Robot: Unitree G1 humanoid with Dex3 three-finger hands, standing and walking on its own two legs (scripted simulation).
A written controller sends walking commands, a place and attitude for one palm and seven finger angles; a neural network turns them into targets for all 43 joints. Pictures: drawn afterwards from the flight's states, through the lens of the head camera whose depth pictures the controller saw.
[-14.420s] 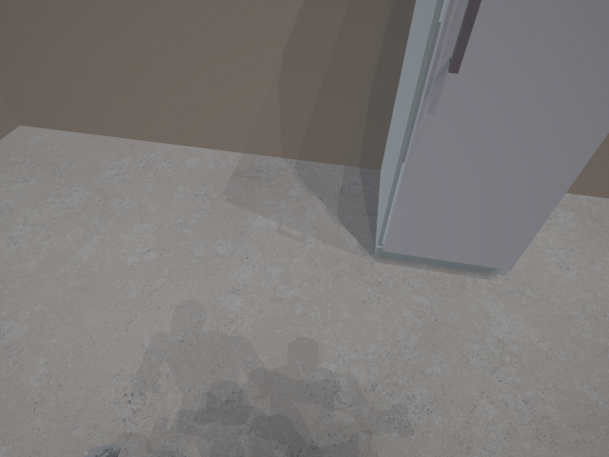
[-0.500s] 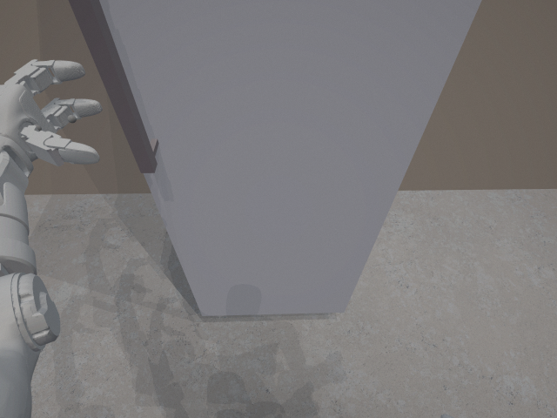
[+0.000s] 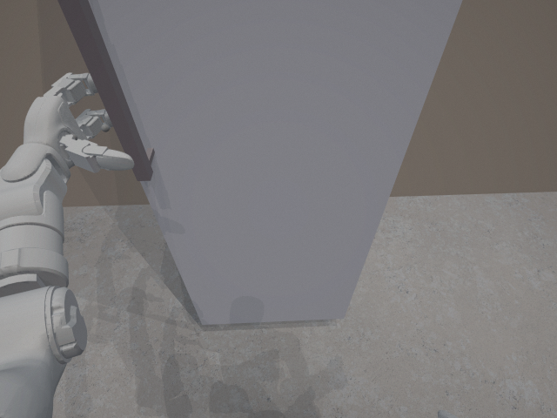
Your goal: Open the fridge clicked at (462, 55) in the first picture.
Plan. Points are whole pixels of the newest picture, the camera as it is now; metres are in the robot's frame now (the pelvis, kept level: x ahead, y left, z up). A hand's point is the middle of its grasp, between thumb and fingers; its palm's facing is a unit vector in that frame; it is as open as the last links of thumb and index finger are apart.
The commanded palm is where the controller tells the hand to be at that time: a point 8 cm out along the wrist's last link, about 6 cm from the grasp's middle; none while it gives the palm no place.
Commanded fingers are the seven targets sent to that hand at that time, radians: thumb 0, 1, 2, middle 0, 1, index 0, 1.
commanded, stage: feel for the door with the fingertips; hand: left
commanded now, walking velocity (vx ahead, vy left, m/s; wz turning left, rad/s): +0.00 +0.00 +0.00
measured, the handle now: (117, 87) +0.49 +0.22 +0.23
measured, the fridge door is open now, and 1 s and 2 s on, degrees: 0 0 0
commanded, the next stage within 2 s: slide the fingers in behind the handle in 0.42 s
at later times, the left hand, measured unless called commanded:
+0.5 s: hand (101, 120) +0.45 +0.24 +0.21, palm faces +0.05 -1.00 +0.00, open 13.8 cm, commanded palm +0.44 +0.30 +0.21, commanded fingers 0.00 -0.50 0.30 -0.30 -1.20 -0.30 -1.20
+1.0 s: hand (105, 130) +0.43 +0.23 +0.21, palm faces +0.04 -1.00 +0.01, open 14.0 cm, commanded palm +0.40 +0.28 +0.21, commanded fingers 0.00 -0.50 0.30 -0.30 -1.20 -0.30 -1.20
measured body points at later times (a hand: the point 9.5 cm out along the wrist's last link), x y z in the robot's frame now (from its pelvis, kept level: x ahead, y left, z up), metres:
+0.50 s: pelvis -0.02 +0.00 +0.00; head +0.02 +0.00 +0.45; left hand +0.44 +0.29 +0.21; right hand +0.03 -0.28 -0.11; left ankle -0.04 +0.11 -0.74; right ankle +0.00 -0.13 -0.74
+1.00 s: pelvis -0.01 +0.00 +0.00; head +0.00 +0.00 +0.45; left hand +0.42 +0.28 +0.21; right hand +0.06 -0.26 -0.11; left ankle -0.04 +0.11 -0.74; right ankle +0.00 -0.13 -0.74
